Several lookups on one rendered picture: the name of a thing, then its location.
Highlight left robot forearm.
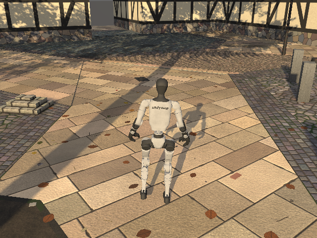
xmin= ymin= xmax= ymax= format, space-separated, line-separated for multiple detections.
xmin=130 ymin=118 xmax=139 ymax=134

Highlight right robot forearm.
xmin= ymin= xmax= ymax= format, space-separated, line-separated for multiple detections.
xmin=179 ymin=120 xmax=189 ymax=138

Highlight left robot upper arm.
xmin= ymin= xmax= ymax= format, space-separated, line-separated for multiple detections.
xmin=135 ymin=99 xmax=151 ymax=126

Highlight robot shin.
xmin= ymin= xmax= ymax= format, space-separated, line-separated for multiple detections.
xmin=141 ymin=158 xmax=148 ymax=193
xmin=164 ymin=164 xmax=172 ymax=197

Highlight right robot upper arm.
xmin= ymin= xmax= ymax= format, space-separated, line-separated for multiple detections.
xmin=171 ymin=100 xmax=184 ymax=128

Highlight robot right shin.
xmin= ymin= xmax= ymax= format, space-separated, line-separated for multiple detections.
xmin=164 ymin=164 xmax=172 ymax=197

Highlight robot right hand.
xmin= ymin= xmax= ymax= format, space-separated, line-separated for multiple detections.
xmin=179 ymin=136 xmax=190 ymax=146

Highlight robot left shin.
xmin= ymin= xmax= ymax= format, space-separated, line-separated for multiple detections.
xmin=141 ymin=158 xmax=148 ymax=193

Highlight robot left hand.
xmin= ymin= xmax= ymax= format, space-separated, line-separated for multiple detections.
xmin=128 ymin=132 xmax=140 ymax=142

